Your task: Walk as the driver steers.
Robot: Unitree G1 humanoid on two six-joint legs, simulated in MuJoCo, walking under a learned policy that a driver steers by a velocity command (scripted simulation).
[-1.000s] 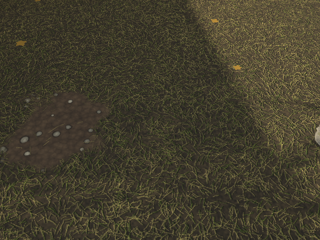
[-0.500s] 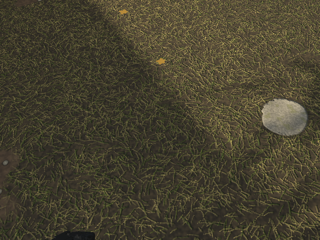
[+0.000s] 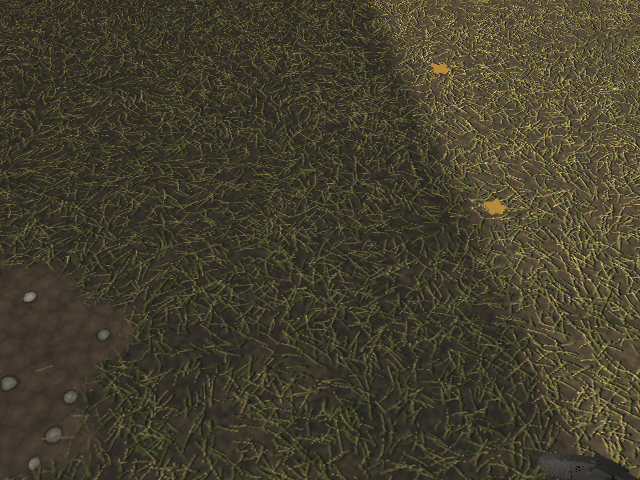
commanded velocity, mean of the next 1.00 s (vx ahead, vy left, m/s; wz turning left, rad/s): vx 0.50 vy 0.00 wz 0.56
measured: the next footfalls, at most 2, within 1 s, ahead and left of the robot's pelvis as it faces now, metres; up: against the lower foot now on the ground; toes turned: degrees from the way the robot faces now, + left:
right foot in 0.50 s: +0.46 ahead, -0.05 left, +0.00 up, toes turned +22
left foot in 1.00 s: +0.61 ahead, +0.32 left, +0.00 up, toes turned +39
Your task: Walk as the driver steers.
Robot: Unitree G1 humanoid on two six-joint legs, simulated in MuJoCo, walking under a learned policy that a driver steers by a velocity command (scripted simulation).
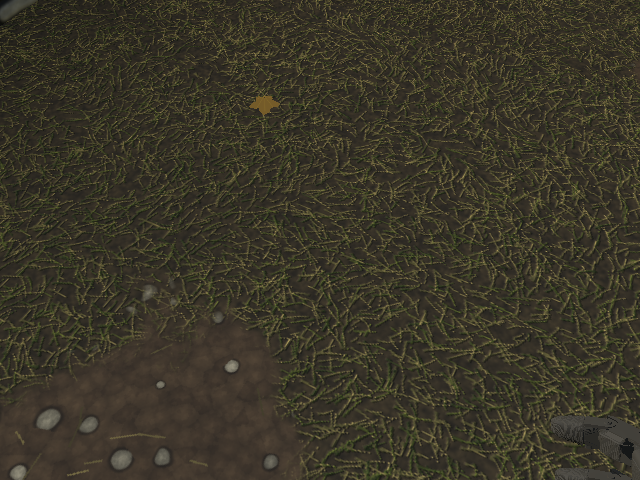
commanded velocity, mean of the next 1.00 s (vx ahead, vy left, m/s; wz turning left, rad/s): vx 0.11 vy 0.00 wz -0.25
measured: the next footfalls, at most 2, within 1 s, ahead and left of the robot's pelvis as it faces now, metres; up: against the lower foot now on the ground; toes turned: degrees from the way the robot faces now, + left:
right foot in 0.50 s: +0.28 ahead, -0.12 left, +0.00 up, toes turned -5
left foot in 0.96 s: +0.32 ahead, +0.10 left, +0.00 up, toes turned -25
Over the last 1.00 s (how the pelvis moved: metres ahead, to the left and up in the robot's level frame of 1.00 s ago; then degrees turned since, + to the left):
0.52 0.14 0.01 36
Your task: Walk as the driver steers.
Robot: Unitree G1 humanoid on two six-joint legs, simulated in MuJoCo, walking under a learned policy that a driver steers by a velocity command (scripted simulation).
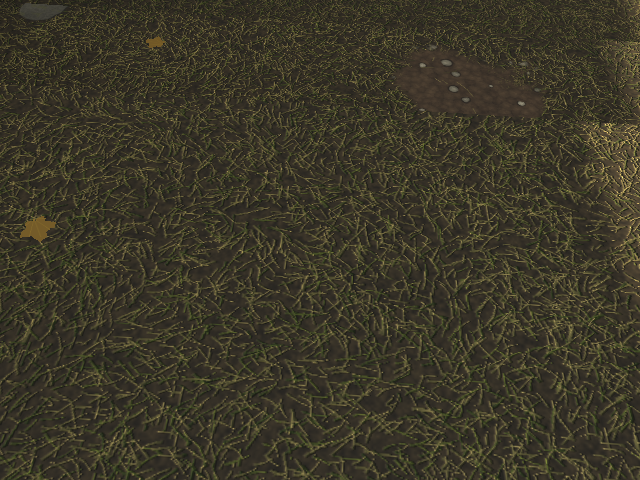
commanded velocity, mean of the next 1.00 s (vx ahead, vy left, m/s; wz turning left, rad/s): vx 0.00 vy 0.00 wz -0.34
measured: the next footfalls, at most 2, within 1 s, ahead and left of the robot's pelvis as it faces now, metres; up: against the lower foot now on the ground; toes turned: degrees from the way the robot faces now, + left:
right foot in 0.40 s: +0.00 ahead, -0.15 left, +0.00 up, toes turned -16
left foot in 0.80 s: +0.07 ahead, +0.08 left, +0.00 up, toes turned -19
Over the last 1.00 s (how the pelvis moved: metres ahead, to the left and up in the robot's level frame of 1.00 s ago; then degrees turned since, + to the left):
0.23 0.00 0.02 -21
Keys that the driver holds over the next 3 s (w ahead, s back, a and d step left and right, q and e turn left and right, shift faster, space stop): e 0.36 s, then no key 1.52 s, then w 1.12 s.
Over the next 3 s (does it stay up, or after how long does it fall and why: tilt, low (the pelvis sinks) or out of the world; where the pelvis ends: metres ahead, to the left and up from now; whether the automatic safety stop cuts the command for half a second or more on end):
stays up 0.41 -0.16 0.01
